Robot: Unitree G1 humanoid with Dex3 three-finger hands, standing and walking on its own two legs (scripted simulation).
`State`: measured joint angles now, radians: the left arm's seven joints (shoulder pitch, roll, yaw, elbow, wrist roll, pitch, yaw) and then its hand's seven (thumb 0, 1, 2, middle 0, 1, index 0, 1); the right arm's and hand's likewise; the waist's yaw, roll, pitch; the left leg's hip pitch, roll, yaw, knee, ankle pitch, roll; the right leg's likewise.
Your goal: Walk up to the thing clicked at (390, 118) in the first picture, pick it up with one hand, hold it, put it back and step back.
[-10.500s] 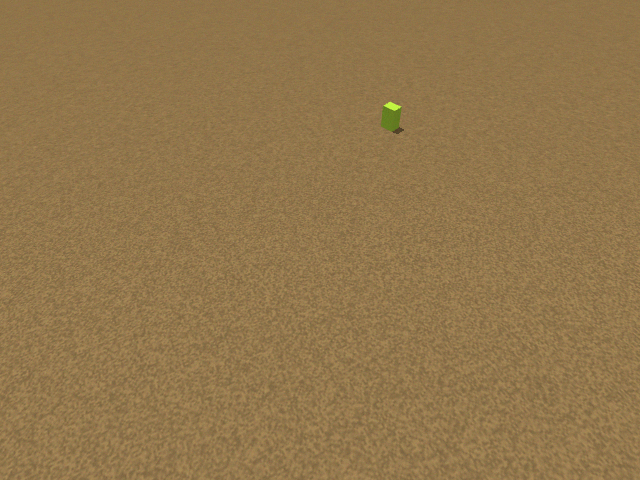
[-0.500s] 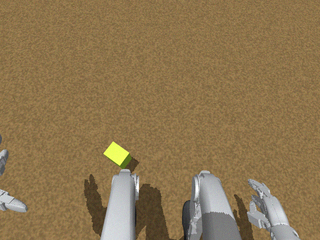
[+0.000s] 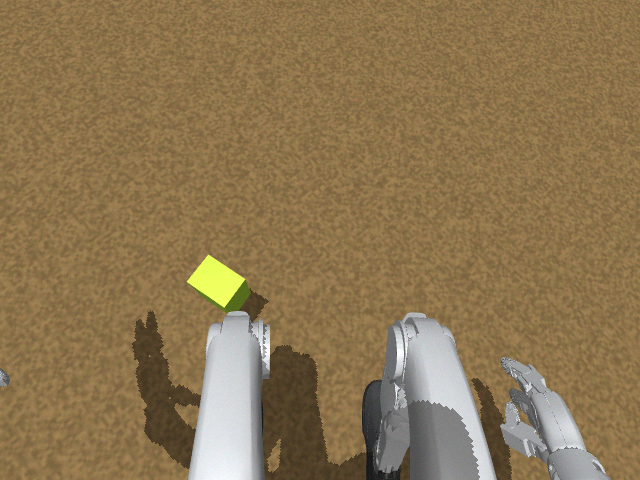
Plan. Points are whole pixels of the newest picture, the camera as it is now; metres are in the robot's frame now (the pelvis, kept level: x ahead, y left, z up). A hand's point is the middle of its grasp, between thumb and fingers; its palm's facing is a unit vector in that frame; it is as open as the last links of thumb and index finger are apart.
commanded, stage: go down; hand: left
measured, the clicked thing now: (221, 288) +0.40 +0.20 -0.37
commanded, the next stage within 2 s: approach in 1.28 s
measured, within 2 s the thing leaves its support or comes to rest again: neither
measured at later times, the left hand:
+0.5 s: hand out of the picture +0.31 +0.41 -0.05, palm faces +0.19 -0.97 -0.13, open 17.4 cm
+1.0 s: hand out of the picture +0.32 +0.41 -0.06, palm faces +0.19 -0.97 -0.12, open 17.5 cm
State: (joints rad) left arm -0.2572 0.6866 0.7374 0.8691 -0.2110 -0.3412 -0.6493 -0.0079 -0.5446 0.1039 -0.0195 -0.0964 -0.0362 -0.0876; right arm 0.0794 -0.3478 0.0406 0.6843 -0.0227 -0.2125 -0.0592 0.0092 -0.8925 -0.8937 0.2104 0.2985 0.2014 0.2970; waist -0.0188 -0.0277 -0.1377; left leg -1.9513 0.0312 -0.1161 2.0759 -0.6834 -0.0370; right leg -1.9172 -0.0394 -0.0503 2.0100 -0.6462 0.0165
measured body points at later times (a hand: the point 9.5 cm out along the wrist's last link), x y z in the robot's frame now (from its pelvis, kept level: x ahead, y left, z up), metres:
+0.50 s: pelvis +0.00 +0.00 -0.04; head +0.19 +0.06 +0.36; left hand +0.29 +0.46 -0.04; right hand +0.18 -0.27 -0.15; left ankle +0.08 +0.13 -0.40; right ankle +0.10 -0.13 -0.40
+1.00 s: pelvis +0.00 +0.00 -0.06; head +0.20 +0.06 +0.34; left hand +0.30 +0.47 -0.05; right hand +0.18 -0.27 -0.16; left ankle +0.08 +0.13 -0.40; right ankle +0.10 -0.13 -0.40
